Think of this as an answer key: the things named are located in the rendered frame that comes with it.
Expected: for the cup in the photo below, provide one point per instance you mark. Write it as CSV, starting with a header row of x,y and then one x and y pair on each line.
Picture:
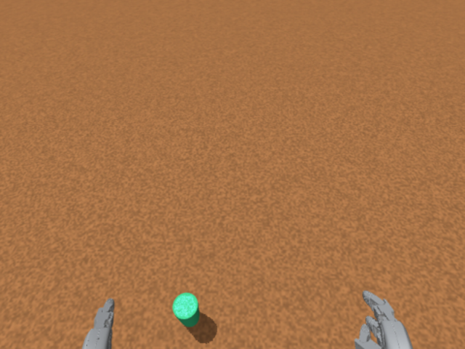
x,y
185,308

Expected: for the left robot hand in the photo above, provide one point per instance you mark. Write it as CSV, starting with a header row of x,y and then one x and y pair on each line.
x,y
100,336

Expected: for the right robot hand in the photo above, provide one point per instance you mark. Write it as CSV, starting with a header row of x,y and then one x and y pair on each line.
x,y
390,333

